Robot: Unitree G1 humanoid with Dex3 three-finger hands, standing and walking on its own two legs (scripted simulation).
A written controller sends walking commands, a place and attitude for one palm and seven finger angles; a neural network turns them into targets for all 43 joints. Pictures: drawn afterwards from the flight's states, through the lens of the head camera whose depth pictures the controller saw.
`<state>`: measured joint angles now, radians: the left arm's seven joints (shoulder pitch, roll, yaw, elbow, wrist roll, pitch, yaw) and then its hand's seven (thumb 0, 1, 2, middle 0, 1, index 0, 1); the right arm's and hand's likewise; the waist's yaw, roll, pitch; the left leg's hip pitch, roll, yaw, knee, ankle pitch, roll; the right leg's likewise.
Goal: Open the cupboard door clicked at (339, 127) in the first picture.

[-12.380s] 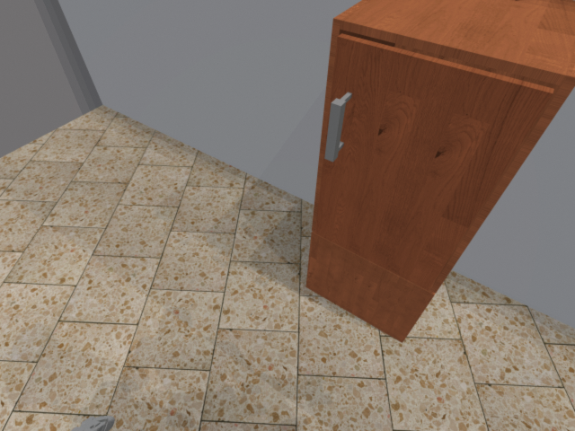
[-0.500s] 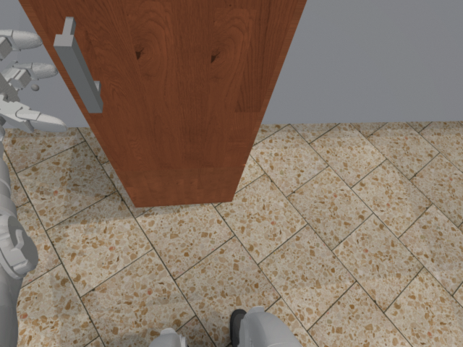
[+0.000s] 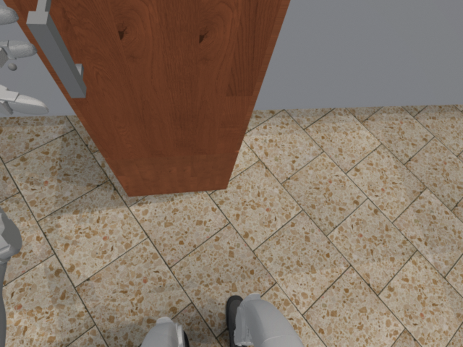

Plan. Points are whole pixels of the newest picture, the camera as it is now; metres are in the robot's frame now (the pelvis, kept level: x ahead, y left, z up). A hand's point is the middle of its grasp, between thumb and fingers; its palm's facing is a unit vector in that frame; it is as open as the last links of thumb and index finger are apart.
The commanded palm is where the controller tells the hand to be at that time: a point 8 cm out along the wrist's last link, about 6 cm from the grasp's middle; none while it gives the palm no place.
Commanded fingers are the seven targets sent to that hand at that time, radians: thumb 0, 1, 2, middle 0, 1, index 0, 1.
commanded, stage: slide the fingers in behind the handle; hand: left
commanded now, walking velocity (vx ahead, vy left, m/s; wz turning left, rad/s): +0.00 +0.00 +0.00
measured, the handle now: (63, 50) +0.57 +0.20 +0.09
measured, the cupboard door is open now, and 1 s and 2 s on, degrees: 0 0 0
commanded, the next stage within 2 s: move the hooked fingers beside the handle in 1.54 s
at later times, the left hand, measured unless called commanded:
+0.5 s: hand (24, 69) +0.52 +0.24 +0.10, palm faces +0.02 -1.00 -0.02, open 14.4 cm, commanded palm +0.51 +0.26 +0.09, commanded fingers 0.00 -0.50 0.30 -0.30 -1.20 -0.30 -1.20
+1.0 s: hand (32, 72) +0.52 +0.23 +0.10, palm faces +0.08 -1.00 -0.03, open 14.9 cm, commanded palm +0.51 +0.21 +0.09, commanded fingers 0.00 -0.50 0.30 -0.30 -1.20 -0.30 -1.20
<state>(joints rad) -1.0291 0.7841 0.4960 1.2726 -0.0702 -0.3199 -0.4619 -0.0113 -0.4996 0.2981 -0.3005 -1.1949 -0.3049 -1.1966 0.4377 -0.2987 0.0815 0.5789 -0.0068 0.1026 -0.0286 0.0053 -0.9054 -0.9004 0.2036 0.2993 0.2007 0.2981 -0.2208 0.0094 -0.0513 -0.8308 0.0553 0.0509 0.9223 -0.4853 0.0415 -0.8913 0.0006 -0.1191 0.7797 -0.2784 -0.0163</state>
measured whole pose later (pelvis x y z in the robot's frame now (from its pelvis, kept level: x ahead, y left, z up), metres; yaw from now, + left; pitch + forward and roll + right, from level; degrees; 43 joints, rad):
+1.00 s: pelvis +0.01 +0.00 +0.00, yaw +5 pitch +21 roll -4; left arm -1.03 0.54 0.25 1.20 -0.15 -0.33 -0.23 -0.01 -0.50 0.30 -0.17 -1.17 -0.12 -1.17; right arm 0.43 -0.27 0.03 0.68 -0.04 0.05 0.02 0.01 -0.91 -0.90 0.20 0.30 0.20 0.30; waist -0.15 0.03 -0.08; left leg -0.81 0.01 -0.04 0.92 -0.49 0.03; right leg -0.84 -0.02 -0.14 0.79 -0.32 -0.01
